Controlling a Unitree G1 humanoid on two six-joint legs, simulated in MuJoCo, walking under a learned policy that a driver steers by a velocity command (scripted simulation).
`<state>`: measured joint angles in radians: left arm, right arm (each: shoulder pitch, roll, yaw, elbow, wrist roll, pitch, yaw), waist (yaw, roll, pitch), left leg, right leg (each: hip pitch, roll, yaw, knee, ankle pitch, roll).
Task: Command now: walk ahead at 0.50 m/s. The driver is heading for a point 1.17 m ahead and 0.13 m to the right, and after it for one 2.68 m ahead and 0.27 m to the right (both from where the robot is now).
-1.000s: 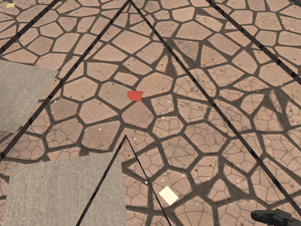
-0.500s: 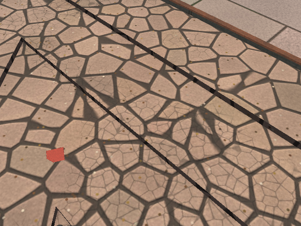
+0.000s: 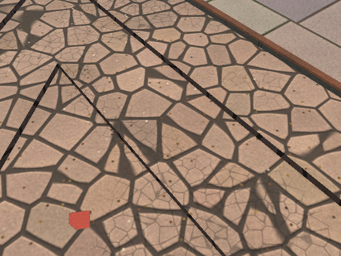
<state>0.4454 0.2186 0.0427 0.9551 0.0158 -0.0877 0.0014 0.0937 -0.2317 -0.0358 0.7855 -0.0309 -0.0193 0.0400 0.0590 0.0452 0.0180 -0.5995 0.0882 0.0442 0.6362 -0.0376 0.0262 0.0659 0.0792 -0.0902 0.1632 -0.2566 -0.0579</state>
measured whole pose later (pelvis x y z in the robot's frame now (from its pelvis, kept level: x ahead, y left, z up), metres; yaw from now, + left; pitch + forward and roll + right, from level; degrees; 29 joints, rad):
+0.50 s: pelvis +0.27 +0.04 +0.00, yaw +0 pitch +0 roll +2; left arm 0.10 0.22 0.03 0.86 0.03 -0.02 -0.03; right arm 0.44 -0.19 -0.04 0.99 -0.02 -0.09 0.01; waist -0.05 -0.04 0.02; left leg 0.05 -0.08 0.09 0.17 -0.23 0.07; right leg -0.64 -0.11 -0.04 0.78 -0.08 -0.02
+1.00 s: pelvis +0.51 +0.03 +0.01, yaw -1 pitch -1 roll -3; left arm 0.31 0.22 0.08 1.05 0.04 -0.05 0.02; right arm 0.12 -0.25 -0.04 0.88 -0.01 0.00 0.01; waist 0.02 0.01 0.02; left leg -0.37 0.09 0.07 0.62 -0.26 -0.05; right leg -0.10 0.06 -0.04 0.43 -0.63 -0.27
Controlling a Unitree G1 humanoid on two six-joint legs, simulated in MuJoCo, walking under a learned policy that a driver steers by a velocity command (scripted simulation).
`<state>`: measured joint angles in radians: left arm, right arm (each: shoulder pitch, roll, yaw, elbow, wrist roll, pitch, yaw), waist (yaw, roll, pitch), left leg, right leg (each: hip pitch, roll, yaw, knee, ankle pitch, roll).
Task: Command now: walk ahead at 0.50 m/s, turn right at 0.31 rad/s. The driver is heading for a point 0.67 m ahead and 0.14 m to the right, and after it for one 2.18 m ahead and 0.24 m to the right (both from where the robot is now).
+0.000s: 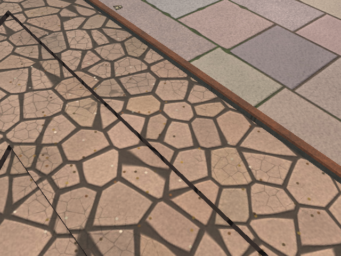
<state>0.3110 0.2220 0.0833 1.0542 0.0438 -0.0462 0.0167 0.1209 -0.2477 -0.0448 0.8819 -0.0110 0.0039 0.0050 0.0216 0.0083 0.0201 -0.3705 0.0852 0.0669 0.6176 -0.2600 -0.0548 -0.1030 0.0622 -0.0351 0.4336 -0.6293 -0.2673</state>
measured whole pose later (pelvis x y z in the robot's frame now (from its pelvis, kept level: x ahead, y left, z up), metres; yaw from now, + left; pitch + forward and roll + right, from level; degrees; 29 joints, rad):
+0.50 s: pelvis +0.25 -0.02 -0.02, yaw -16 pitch +1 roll -1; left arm 0.00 0.17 0.02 0.76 0.03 -0.01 -0.03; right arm 0.50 -0.14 -0.02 1.04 -0.02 -0.07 -0.03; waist -0.02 -0.01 0.05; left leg 0.06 0.11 0.33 0.57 -0.39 0.00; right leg -0.56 0.07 -0.19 0.78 -0.28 -0.20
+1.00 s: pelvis +0.52 -0.11 +0.02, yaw -24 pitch +2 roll +1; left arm 0.41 0.24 0.04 0.89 0.03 -0.07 0.03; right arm 0.07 -0.20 -0.01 0.74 -0.03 -0.03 0.03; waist 0.07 0.01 0.05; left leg -0.59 -0.01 0.09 0.64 -0.20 0.03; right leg 0.11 0.13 0.03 0.28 -0.37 -0.12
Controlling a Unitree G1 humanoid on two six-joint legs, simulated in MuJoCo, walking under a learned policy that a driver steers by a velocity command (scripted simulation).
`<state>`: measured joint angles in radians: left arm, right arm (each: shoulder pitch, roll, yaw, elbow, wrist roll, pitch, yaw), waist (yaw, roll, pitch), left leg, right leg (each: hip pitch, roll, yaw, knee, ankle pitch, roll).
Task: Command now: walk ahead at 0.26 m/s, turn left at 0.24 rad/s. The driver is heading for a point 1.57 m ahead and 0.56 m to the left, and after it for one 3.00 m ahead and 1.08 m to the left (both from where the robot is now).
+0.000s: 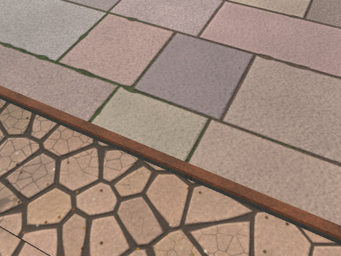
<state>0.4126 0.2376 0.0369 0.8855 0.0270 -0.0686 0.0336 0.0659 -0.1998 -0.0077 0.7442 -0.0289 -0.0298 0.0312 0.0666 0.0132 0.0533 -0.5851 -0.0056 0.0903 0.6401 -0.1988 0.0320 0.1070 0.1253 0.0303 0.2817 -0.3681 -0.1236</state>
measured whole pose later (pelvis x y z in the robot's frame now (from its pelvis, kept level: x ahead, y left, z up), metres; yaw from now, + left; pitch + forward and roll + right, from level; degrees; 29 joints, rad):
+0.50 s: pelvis +0.12 -0.03 +0.03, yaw +17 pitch +0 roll +0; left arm 0.24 0.22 0.02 0.69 0.04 0.02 0.05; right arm 0.14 -0.30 -0.09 0.67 -0.03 0.07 0.00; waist 0.01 0.05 0.04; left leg -0.55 -0.08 -0.06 1.11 -0.43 -0.01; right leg -0.41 -0.01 -0.08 0.67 -0.26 -0.05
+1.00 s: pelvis +0.12 +0.01 +0.01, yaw +34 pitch +2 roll -2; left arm 0.21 0.26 0.06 0.71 0.03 0.07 0.02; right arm 0.26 -0.24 -0.05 0.64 -0.02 0.03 -0.01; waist 0.01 -0.04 0.03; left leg -0.24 -0.06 -0.06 0.48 -0.26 0.07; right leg -0.66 -0.03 -0.03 1.37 -0.41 0.03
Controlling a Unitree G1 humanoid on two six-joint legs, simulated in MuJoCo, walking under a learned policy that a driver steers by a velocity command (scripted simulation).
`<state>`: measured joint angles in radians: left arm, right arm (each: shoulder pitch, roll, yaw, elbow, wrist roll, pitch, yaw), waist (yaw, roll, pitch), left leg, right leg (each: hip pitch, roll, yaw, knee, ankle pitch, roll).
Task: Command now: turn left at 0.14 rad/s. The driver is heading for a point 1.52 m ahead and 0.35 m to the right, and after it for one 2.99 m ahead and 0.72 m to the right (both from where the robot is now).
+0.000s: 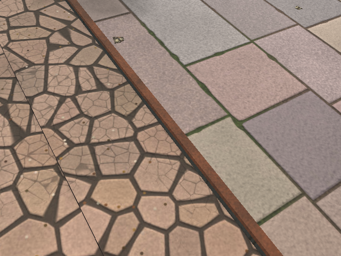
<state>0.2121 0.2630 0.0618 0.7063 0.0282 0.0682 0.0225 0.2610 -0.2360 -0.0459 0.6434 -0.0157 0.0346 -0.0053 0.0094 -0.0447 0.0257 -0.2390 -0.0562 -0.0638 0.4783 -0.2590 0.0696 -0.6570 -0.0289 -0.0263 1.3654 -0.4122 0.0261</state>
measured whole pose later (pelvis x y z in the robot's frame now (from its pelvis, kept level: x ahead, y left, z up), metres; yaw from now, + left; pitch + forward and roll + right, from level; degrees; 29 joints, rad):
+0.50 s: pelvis -0.01 -0.02 +0.03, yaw -12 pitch +1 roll +0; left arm 0.22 0.27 0.08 0.71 0.02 0.05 0.01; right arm 0.16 -0.27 -0.04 0.62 -0.02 0.06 -0.02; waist 0.03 0.02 0.05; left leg -0.40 -0.03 -0.04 0.87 -0.42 -0.05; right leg -0.33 0.10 0.08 0.56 -0.25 -0.05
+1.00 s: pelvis -0.03 +0.01 +0.00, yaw -27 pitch +1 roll -2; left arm 0.16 0.25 0.07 0.69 0.03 0.10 0.00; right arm 0.31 -0.21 -0.02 0.67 -0.03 -0.01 -0.04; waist -0.03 -0.02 0.03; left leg -0.23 0.03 0.08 0.44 -0.23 0.05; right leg -0.48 0.07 0.10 1.09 -0.52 0.04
